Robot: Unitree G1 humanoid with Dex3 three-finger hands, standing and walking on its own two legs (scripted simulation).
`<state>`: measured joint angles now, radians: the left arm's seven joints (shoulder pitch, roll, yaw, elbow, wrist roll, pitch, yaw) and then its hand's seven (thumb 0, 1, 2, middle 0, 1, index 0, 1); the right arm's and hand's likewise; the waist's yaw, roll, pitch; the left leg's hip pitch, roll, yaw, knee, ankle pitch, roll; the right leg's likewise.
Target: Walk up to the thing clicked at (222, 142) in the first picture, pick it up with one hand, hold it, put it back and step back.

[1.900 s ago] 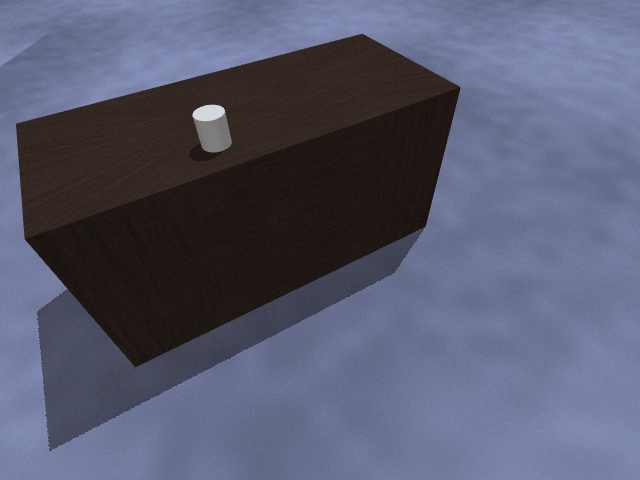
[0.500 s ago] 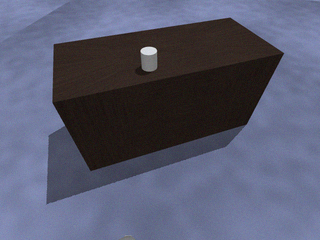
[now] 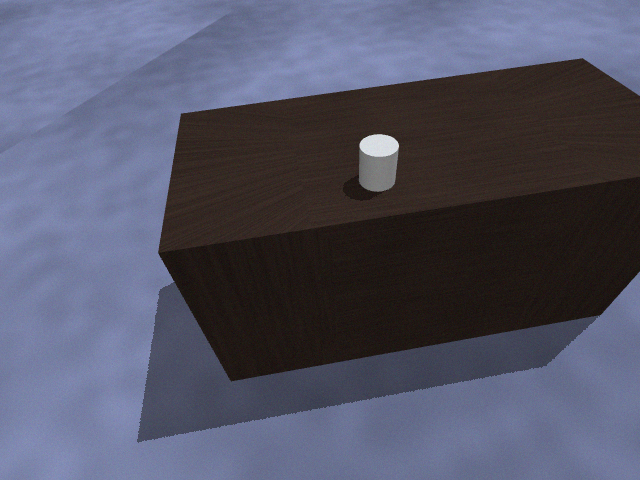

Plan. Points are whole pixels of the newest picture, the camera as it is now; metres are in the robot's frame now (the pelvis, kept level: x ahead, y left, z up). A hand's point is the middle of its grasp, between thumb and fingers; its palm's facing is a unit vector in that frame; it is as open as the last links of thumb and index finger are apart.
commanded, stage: walk up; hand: right
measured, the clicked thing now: (377, 163) +0.76 -0.11 -0.06
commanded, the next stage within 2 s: none
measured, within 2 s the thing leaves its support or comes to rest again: neither
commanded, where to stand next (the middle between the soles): +0.30 +0.03 m, yaw +10 degrees
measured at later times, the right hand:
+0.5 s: hand (477, 357) +0.33 -0.22 -0.12, palm faces -0.23 +0.89 -0.38, open 7.4 cm
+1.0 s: hand (476, 346) +0.37 -0.24 -0.17, palm faces -0.23 +0.92 -0.31, open 7.4 cm
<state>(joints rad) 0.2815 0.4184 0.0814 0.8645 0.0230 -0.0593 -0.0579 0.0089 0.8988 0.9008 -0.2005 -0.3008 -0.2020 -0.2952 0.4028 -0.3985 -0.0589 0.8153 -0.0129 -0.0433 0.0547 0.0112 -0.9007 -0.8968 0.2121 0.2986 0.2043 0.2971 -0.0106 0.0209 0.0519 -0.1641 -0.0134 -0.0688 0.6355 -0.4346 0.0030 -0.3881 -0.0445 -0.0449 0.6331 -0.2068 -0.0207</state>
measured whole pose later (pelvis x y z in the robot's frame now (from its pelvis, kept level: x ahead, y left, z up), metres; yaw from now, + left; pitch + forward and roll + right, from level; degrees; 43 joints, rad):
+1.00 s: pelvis +0.23 -0.01 +0.00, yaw +12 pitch -2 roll +2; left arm 0.20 0.35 0.02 0.83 0.02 -0.03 0.02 0.01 0.90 0.90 -0.20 -0.30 -0.20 -0.30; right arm 0.19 -0.42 -0.06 0.84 0.01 0.05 0.01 0.01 -0.91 -0.90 0.21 0.30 0.20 0.30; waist 0.01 0.07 0.16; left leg -0.44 -0.05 -0.06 1.06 -0.53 0.01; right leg -0.42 -0.08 -0.04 0.70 -0.24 -0.01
